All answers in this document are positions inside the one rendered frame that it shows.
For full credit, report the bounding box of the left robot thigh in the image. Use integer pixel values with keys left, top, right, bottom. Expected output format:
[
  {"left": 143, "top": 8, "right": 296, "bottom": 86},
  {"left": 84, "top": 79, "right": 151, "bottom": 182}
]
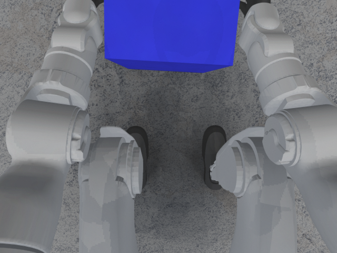
[{"left": 79, "top": 137, "right": 143, "bottom": 253}]

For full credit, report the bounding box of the robot right upper arm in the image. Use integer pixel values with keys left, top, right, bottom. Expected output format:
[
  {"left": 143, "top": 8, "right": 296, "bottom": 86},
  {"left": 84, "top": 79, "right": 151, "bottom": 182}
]
[{"left": 262, "top": 104, "right": 337, "bottom": 253}]

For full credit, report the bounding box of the right robot hand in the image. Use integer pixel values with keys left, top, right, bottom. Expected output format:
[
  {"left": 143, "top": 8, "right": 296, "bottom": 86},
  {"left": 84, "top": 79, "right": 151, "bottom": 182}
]
[{"left": 239, "top": 0, "right": 271, "bottom": 17}]

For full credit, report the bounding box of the carton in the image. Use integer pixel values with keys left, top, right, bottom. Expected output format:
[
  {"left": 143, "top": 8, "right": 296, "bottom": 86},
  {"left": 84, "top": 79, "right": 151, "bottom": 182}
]
[{"left": 104, "top": 0, "right": 240, "bottom": 73}]

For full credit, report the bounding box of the right robot forearm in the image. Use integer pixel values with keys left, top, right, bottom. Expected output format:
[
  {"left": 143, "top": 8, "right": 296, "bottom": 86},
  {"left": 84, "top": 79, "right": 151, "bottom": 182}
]
[{"left": 239, "top": 3, "right": 337, "bottom": 116}]

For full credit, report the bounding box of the left robot forearm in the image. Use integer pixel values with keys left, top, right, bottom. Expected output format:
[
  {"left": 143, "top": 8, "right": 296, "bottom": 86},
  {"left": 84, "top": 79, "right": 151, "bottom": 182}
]
[{"left": 6, "top": 0, "right": 103, "bottom": 155}]

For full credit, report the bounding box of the robot left upper arm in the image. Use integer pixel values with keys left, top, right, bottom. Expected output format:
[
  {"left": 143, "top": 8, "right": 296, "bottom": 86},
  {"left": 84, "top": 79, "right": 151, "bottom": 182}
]
[{"left": 0, "top": 99, "right": 91, "bottom": 253}]

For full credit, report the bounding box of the robot right foot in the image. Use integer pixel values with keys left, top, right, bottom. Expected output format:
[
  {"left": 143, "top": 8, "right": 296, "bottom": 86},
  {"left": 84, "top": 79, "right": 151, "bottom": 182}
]
[{"left": 202, "top": 125, "right": 226, "bottom": 190}]

